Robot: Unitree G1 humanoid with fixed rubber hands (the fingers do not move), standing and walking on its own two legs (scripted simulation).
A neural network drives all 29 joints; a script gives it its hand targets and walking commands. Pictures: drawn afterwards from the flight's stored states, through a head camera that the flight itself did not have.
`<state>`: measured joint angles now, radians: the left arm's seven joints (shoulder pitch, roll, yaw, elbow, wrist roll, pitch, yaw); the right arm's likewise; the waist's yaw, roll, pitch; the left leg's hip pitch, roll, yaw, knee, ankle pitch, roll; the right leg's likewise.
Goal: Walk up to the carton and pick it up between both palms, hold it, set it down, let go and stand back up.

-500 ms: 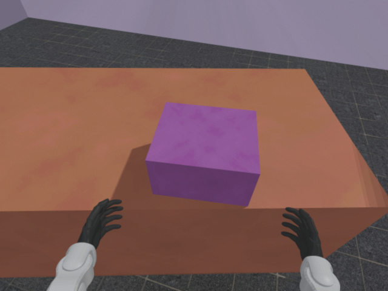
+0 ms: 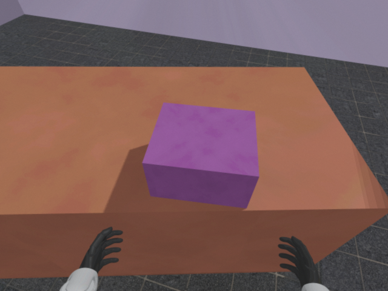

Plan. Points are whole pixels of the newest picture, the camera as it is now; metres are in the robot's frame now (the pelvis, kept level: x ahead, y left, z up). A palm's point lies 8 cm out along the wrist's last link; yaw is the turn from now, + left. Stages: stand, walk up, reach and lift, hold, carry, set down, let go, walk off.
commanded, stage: set down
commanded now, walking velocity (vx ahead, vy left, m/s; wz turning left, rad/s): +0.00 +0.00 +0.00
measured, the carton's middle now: (203, 153) +0.47 +0.01 -0.03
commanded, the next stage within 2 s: let go in 0.52 s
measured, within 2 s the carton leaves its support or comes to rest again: neither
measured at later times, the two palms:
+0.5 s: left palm (95, 274) +0.16 +0.23 -0.07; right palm out of the picture +0.15 -0.23 -0.08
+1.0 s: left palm (95, 279) +0.15 +0.22 -0.07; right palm out of the picture +0.14 -0.23 -0.08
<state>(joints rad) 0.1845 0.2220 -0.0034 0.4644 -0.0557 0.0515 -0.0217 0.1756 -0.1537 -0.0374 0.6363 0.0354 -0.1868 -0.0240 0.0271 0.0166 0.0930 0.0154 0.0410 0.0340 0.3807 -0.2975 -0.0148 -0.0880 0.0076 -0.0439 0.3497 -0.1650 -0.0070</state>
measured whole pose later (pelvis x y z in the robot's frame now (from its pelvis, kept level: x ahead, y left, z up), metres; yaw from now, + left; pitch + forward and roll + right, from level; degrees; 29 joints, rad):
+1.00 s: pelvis -0.01 +0.00 +0.00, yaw -1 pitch -6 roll -1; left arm 0.21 0.20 -0.02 0.43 0.01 0.17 0.01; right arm 0.20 -0.18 -0.07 0.66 -0.04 -0.18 0.02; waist 0.02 0.02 0.11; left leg -0.02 0.04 0.04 0.43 -0.31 -0.01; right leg -0.13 0.01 -0.03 0.40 -0.18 -0.01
